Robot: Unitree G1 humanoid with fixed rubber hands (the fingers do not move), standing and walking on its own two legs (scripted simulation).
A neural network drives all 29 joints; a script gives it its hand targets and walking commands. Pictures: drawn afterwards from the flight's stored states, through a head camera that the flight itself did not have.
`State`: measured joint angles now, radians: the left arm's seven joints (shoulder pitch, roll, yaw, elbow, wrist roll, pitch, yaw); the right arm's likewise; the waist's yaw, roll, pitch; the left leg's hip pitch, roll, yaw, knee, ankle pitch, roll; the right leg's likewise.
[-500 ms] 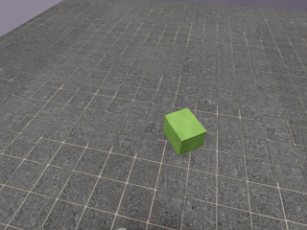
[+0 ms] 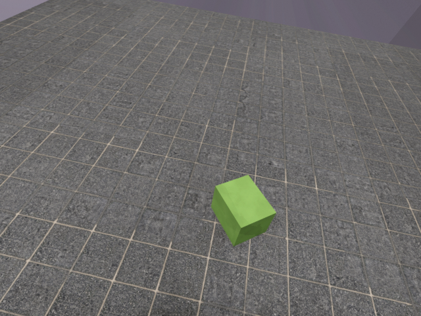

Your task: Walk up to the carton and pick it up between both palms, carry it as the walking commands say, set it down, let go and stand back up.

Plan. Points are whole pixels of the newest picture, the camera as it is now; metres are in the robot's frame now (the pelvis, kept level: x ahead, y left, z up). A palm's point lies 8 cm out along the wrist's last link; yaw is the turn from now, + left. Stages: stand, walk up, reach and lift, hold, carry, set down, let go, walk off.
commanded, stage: walk up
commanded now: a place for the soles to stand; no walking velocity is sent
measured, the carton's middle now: (241, 209) +0.80 -0.22 -0.68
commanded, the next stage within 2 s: none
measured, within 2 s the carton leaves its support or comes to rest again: neither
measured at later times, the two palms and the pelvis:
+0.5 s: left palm (94, 311) +0.18 +0.22 -0.10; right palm out of the picture +0.17 -0.43 -0.11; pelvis +0.09 -0.10 -0.01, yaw -3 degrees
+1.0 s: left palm (115, 266) +0.27 +0.21 -0.12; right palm (408, 284) +0.26 -0.44 -0.08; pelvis +0.19 -0.11 -0.01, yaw -3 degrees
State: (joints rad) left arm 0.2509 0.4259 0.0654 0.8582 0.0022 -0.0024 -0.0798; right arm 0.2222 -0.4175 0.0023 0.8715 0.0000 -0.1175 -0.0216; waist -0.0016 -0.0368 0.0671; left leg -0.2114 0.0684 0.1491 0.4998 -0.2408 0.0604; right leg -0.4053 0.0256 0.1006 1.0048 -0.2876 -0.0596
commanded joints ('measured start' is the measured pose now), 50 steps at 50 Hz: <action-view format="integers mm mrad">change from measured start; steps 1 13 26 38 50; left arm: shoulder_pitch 32 41 151 -50 49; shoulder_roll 128 172 209 99 178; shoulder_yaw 37 79 87 34 75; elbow -71 -66 -96 -173 -71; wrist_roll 11 40 27 7 35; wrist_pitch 19 -10 -34 -13 29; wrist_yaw -5 -25 33 -2 -25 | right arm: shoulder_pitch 109 -17 10 315 81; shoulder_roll -252 -315 -183 -319 -337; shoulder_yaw -123 -133 -88 -147 -144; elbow -48 -91 -59 25 -34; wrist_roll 6 -18 -3 -28 -13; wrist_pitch -14 12 38 -2 -4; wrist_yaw -10 3 9 -42 -23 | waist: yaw -10 48 81 -113 -13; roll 141 113 -80 207 148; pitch -8 -62 -112 -223 22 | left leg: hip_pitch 118 19 -384 389 -10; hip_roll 202 291 6 224 292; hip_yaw -61 -62 -114 -383 -217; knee -241 -78 359 -188 -240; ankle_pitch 403 -140 -173 -108 -217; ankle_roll -37 123 -50 82 125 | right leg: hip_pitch -148 105 380 -200 -211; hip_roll -62 -120 -203 -11 -89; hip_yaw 15 -76 240 -25 -5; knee -47 -482 -671 -151 -44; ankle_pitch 169 -20 245 138 -18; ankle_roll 60 7 -149 -30 72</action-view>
